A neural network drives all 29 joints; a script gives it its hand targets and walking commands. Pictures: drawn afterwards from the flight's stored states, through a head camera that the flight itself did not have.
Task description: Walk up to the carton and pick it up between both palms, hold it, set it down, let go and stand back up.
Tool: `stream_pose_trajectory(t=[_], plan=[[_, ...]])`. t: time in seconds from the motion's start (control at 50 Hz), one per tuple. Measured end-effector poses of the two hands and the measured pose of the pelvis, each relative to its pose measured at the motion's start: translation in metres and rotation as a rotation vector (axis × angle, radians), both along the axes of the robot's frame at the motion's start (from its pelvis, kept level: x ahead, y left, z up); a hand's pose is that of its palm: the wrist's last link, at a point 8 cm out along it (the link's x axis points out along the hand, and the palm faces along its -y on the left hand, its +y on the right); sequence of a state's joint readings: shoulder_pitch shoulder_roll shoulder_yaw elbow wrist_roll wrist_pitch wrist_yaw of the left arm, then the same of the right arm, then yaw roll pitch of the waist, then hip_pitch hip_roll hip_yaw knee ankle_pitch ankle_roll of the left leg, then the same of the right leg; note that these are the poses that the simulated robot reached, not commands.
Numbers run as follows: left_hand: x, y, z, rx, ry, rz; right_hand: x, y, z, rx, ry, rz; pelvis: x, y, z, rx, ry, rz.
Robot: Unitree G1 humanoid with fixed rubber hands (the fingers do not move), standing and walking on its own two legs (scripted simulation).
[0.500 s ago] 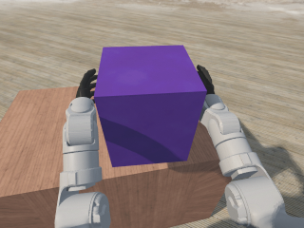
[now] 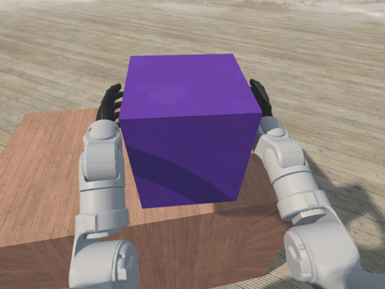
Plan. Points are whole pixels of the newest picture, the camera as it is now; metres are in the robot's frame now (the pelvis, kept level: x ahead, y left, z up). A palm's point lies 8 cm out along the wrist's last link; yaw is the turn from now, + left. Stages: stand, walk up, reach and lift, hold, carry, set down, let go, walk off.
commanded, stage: hold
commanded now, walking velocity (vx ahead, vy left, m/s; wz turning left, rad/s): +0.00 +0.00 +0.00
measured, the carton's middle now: (186, 132) +0.38 +0.01 +0.18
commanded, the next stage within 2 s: none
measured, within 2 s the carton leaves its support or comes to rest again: neither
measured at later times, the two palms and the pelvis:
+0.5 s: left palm (106, 123) +0.36 +0.16 +0.22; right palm (259, 118) +0.37 -0.14 +0.22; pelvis +0.00 +0.00 +0.00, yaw +0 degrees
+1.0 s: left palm (106, 121) +0.36 +0.16 +0.22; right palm (261, 117) +0.36 -0.14 +0.22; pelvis +0.00 +0.00 +0.00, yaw +0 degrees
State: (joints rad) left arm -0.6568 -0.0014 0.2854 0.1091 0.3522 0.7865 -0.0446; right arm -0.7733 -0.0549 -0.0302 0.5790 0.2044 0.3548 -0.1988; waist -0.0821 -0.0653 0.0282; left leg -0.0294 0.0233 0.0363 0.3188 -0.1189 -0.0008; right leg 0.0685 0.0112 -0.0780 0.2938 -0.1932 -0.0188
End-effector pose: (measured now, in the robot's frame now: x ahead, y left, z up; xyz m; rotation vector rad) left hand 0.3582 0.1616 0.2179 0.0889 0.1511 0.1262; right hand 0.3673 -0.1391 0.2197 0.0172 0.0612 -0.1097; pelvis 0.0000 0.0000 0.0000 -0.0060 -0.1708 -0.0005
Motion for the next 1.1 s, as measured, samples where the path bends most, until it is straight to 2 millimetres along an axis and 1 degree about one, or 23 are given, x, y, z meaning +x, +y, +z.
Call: stream_pose_trajectory(t=[0.16, 0.32, 0.56, 0.78, 0.88, 0.98, 1.1], plan=[[0.000, -0.001, -0.004, -0.007, 0.007, -0.009, -0.002, -0.002, -0.003, -0.013, 0.007, -0.008, 0.001, 0.000, 0.000, 0.001, -0.006, -0.002], [-0.002, -0.001, 0.003, -0.010, -0.020, -0.012, -0.006, -0.001, 0.004, -0.003, -0.020, -0.013, 0.001, 0.001, 0.000, 0.000, -0.008, -0.002], [-0.002, 0.003, -0.001, -0.006, 0.005, 0.000, -0.001, 0.003, -0.001, -0.003, 0.004, -0.001, -0.002, 0.002, 0.000, -0.001, -0.010, -0.001], [-0.003, 0.001, -0.006, 0.002, 0.013, -0.009, -0.005, 0.001, -0.007, -0.007, 0.011, -0.007, -0.003, 0.003, 0.000, -0.002, -0.008, 0.001], [-0.003, 0.000, -0.001, 0.000, -0.007, -0.013, -0.007, 0.000, -0.001, -0.006, -0.008, -0.013, -0.003, 0.003, 0.000, -0.002, -0.004, -0.003], [-0.001, 0.001, 0.005, -0.005, -0.007, -0.009, -0.004, 0.001, 0.004, -0.004, -0.009, -0.012, -0.004, 0.004, 0.000, 0.000, -0.006, -0.007], [-0.002, 0.003, 0.001, -0.004, 0.008, -0.001, -0.003, 0.003, 0.001, -0.008, 0.006, -0.003, -0.004, 0.004, 0.000, -0.002, -0.011, -0.008]])
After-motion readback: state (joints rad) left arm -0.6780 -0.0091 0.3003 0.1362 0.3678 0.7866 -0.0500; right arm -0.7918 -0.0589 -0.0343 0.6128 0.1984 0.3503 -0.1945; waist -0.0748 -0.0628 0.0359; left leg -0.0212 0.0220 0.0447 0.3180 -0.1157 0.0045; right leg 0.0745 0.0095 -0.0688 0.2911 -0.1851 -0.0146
